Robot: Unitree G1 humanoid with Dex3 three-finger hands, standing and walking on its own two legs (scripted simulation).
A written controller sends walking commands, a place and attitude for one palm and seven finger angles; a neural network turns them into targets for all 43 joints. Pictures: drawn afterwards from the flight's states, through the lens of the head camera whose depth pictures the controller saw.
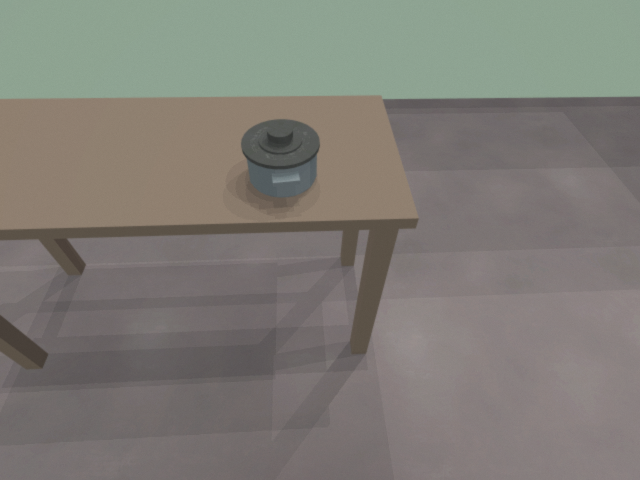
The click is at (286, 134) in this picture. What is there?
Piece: lid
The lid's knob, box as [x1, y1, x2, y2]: [267, 122, 292, 143]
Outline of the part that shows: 268,126 267,136 268,139 272,142 283,143 291,139 292,128 290,125 283,122 277,122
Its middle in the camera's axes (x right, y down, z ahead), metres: -0.08 -0.21 +0.76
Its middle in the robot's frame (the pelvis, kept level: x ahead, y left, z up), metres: +0.71 +0.12 +0.03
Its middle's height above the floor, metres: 0.80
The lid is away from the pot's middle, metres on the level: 0.00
